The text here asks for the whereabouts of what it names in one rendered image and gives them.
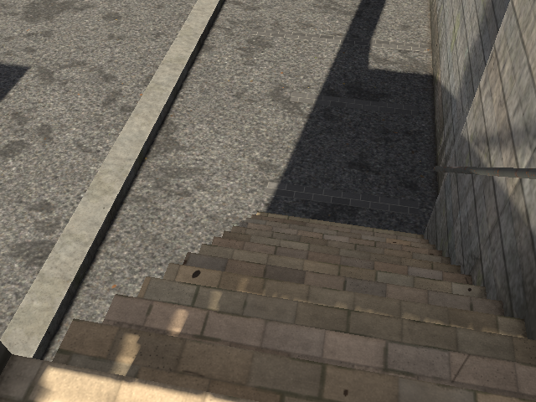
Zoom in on stairs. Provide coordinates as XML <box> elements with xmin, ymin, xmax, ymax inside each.
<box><xmin>52</xmin><ymin>211</ymin><xmax>536</xmax><ymax>402</ymax></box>

